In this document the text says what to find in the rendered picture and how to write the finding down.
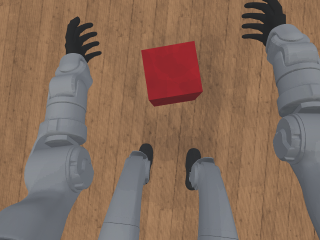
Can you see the robot thigh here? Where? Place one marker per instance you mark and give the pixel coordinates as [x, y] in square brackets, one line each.
[122, 220]
[215, 221]

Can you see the right robot forearm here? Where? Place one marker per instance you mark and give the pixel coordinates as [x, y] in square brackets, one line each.
[296, 67]

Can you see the robot left upper arm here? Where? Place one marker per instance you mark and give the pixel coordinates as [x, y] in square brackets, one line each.
[54, 179]

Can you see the robot right hand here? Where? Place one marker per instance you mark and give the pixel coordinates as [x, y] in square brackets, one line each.
[272, 18]

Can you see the left robot forearm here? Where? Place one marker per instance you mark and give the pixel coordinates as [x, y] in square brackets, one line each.
[66, 106]

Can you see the carton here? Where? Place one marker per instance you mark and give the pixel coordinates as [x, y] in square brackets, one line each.
[172, 73]

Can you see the robot left hand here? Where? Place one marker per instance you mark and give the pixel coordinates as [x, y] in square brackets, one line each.
[74, 41]

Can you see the robot left thigh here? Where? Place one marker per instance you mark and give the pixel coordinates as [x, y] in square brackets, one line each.
[122, 220]

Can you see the robot right thigh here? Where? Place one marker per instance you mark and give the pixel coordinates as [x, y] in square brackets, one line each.
[215, 221]

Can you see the robot right upper arm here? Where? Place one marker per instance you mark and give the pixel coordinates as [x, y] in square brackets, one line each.
[297, 141]

